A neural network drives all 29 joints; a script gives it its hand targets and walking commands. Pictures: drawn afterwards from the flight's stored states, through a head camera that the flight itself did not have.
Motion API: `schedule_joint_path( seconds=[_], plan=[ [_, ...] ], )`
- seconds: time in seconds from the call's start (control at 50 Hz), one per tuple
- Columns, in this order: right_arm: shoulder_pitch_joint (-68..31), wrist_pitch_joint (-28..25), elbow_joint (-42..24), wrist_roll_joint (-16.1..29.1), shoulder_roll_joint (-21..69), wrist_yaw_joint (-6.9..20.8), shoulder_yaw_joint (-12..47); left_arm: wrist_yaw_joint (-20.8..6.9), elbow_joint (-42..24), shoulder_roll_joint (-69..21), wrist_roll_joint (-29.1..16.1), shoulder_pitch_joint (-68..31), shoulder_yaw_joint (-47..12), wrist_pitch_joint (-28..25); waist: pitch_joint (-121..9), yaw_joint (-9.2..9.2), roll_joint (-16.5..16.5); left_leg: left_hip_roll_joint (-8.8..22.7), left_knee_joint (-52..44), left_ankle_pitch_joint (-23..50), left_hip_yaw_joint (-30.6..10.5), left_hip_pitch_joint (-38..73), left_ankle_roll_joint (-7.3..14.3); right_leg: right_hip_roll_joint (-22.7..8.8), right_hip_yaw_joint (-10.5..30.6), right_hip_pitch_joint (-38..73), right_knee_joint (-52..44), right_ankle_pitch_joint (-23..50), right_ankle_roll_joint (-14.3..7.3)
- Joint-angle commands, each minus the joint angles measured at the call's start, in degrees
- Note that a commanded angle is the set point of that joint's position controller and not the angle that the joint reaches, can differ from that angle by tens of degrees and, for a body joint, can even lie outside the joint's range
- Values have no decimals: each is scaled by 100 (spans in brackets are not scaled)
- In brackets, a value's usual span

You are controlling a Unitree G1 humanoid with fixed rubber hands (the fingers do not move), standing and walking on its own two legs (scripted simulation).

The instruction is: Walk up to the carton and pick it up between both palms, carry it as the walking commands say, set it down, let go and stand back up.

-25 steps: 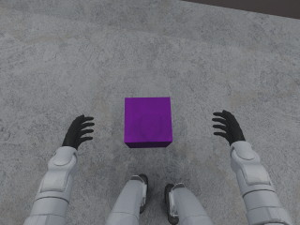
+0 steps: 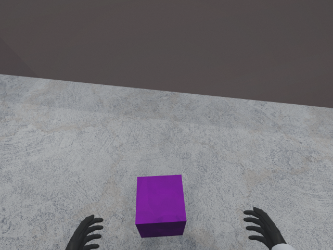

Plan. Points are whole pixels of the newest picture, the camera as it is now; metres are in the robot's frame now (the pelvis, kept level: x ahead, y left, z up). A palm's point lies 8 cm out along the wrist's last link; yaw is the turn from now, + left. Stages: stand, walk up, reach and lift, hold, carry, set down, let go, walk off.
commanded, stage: let go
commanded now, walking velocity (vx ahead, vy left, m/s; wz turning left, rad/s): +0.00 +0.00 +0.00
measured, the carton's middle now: (160, 207) +0.42 +0.05 -0.63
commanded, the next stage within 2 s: stand in 0.28 s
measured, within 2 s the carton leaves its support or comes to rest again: neither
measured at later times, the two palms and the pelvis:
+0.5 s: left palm (62, 237) +0.18 +0.27 -0.07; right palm (297, 235) +0.18 -0.29 -0.06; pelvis +0.05 -0.01 +0.00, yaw -1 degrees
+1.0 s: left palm out of the picture +0.11 +0.27 -0.08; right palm out of the picture +0.09 -0.31 -0.08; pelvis +0.00 -0.02 +0.00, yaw -2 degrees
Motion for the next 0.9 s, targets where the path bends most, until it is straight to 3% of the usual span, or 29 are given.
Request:
schedule_joint_path(
  seconds=[0.0, 0.02, 0.06, 0.08, 0.14, 0.22, 0.24, 0.26, 0.28, 0.3, 0.32, 0.34, 0.38, 0.42, 0.46, 0.5, 0.52, 0.56, 0.58, 0.64, 0.66, 0.68, 0.7, 0.72, 0.76, 0.8, 0.84, 0.88],
  plan=[
    [-442, 66, -606, 95, -604, 66, -94, -40, -902, 623, -26, -575, 168, 52, -398, -73, 212, 439, -267, 590, -49, 1800, -300, -614, -67, -1489, -1002, 135, 33],
    [-469, 41, -680, 120, -617, 84, -85, -39, -784, 663, -32, -376, 148, 80, -513, 15, 86, 409, -284, 830, -32, 1970, -305, -585, -73, -1456, -1059, 299, 31],
    [-350, 138, -509, 60, -598, 79, -119, -19, -834, 629, 1, -388, 173, 118, -475, -38, 229, 440, -385, 928, -6, 1764, -321, -495, -131, -1171, -951, 566, 154],
    [-97, 158, -353, 36, -544, 79, -134, -2, -796, 573, -11, -289, 129, 119, -479, -163, 283, 453, -356, 1145, -68, 1757, -319, -449, -138, -1091, -852, 751, 142],
    [-157, 176, -533, -12, -570, 55, -207, 29, -757, 595, 108, -207, 266, 136, -621, -8, 142, 439, -285, 1366, -73, 1709, -310, -435, -119, -852, -822, 1098, 183],
    [-267, 169, -534, -32, -632, -22, -222, 80, -509, 562, 25, -199, 215, 196, -511, -79, -216, 423, -216, 1693, -180, 1630, -253, -372, -113, -846, -730, 1450, 242],
    [-227, 153, -583, 7, -633, -15, -262, 106, -590, 607, 75, -136, 249, 196, -837, 20, -29, 437, -178, 2062, -160, 1756, -305, -348, -85, -742, -652, 1839, 236],
    [-311, -112, 361, -8, -1342, -260, -444, 314, 90, 1470, 196, -254, 445, -167, -2093, 9, -469, 841, -73, 2227, -393, 960, -351, -464, -54, -252, -169, 1893, 169],
    [-320, -243, 408, -19, -1332, -302, -434, 363, 168, 1426, 218, -142, 444, -274, -2228, -26, -394, 782, -153, 1749, -472, 1025, -336, -476, 113, -245, -200, 1834, 202],
    [-418, -326, 446, -55, -1304, -305, -417, 392, 276, 1335, 229, -254, 434, -334, -1949, -1, -136, 790, -204, 1770, -483, 827, -285, -521, 168, -283, -219, 1771, 184],
    [-272, -397, 518, -45, -1390, -347, -472, 384, 317, 1319, 264, -193, 453, -420, -1920, -79, -42, 893, -151, 1926, -424, 905, -230, -603, 216, -254, -194, 1770, 124],
    [-358, -462, 639, -102, -1332, -362, -441, 397, 381, 1288, 291, -179, 418, -479, -1710, 14, -97, 888, -96, 2075, -471, 707, -189, -632, 243, -358, -253, 1867, 90],
    [-268, -571, 890, -125, -1321, -415, -428, 404, 595, 1177, 293, -88, 400, -569, -1519, -24, 63, 897, -162, 2269, -483, 607, -183, -652, 347, -469, -278, 1968, 59],
    [-411, -631, 1022, -155, -1273, -402, -425, 415, 786, 1210, 277, -116, 433, -665, -1154, -57, 327, 949, -45, 2899, -459, 673, -115, -651, 366, -868, -220, 2497, 42],
    [-275, -707, 1116, -153, -1254, -384, -411, 418, 895, 1255, 288, -77, 461, -702, -1041, -127, 199, 948, -78, 2981, -511, 512, -132, -668, 371, -735, -313, 2761, 39],
    [-305, -748, 1186, -176, -1298, -401, -405, 417, 977, 1352, 232, 29, 510, -754, -934, -93, 350, 930, -49, 2956, -476, 475, -84, -656, 476, -773, -313, 2815, 42],
    [-299, -744, 1194, -182, -1238, -411, -400, 429, 999, 1393, 267, -119, 552, -740, -876, -141, -41, 978, -81, 2971, -565, 497, -68, -622, 383, -832, -269, 2835, 14],
    [-368, -750, 1245, -193, -1423, -426, -440, 413, 1019, 1420, 232, -34, 567, -718, -933, -68, 287, 958, -173, 2840, -500, 518, -100, -594, 410, -790, -319, 2669, 65],
    [-304, -731, 1306, -204, -1410, -451, -444, 422, 1106, 1462, 249, 132, 594, -747, -841, -50, 119, 954, -168, 2772, -518, 434, -101, -631, 454, -759, -352, 2765, 28],
    [-236, -792, 1368, -187, -1464, -488, -443, 504, 1202, 1489, 294, 59, 570, -770, -811, -158, 34, 949, -169, 2782, -489, 463, -84, -675, 586, -721, -387, 3089, -12],
    [-334, -787, 1413, -207, -1582, -488, -447, 506, 1177, 1389, 294, 114, 595, -809, -788, -73, 36, 958, -132, 2456, -450, 405, -87, -689, 657, -785, -494, 2935, 38],
    [-331, -777, 1349, -209, -1563, -494, -453, 485, 1195, 1530, 277, 18, 591, -818, -666, -151, 157, 878, -267, 1979, -393, 312, -126, -677, 691, -801, -625, 2572, 27],
    [-321, -746, 1437, -192, -1506, -486, -433, 515, 1204, 1508, 289, -32, 586, -832, -662, -155, -201, 916, -302, 1830, -466, 298, -105, -722, 783, -865, -650, 2464, 37],
    [-322, -790, 1447, -220, -1541, -492, -420, 521, 1219, 1530, 283, -76, 570, -843, -626, -186, 3, 959, -354, 1666, -534, 284, -86, -683, 723, -866, -710, 2171, -15],
    [-408, -836, 1512, -190, -1636, -463, -428, 497, 1256, 1540, 261, 63, 605, -886, -593, -69, -40, 926, -389, 1168, -532, 168, -95, -688, 892, -851, -830, 1746, -25],
    [-384, -851, 1616, -161, -1584, -449, -374, 500, 1307, 1553, 259, -22, 568, -895, -677, -104, 155, 955, -443, 897, -606, 104, -105, -696, 996, -825, -948, 1413, -64],
    [-283, -882, 1650, -161, -1601, -460, -389, 471, 1375, 1579, 300, -38, 548, -929, -590, -159, -122, 920, -566, 436, -611, 86, -110, -756, 1029, -1008, -996, 1058, -101],
    [-299, -862, 1759, -209, -1591, -469, -336, 454, 1457, 1649, 264, -55, 535, -970, -671, -192, 199, 1015, -623, 266, -719, 175, -81, -679, 1022, -1067, -969, 678, -135]
  ],
)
